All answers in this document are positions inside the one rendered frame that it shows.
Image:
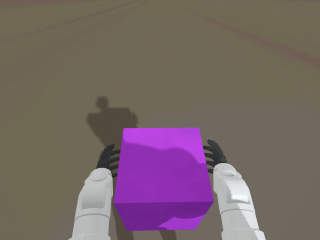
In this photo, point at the right robot forearm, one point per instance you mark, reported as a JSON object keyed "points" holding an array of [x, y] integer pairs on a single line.
{"points": [[236, 207]]}

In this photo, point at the left robot hand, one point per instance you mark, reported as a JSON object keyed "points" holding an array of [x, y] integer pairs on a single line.
{"points": [[105, 159]]}

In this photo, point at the carton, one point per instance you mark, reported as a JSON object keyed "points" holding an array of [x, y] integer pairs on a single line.
{"points": [[162, 181]]}

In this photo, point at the left robot forearm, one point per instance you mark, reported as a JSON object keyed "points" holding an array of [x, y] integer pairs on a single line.
{"points": [[94, 207]]}

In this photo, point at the right robot hand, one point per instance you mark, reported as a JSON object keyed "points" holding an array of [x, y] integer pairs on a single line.
{"points": [[217, 156]]}

